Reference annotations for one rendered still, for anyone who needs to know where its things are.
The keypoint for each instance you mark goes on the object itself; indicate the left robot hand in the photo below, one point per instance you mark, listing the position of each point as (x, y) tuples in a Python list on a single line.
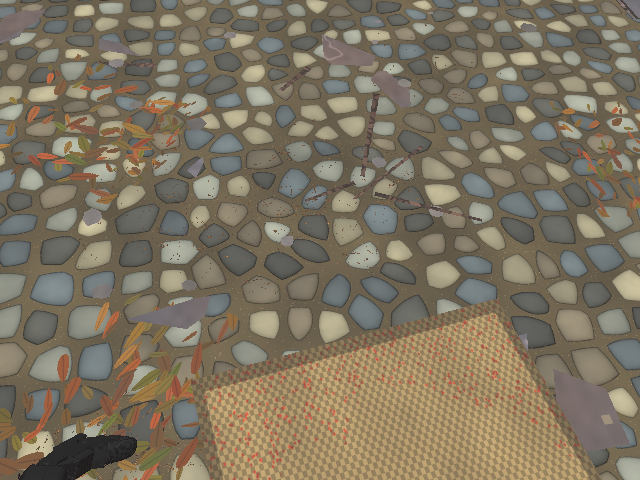
[(74, 457)]

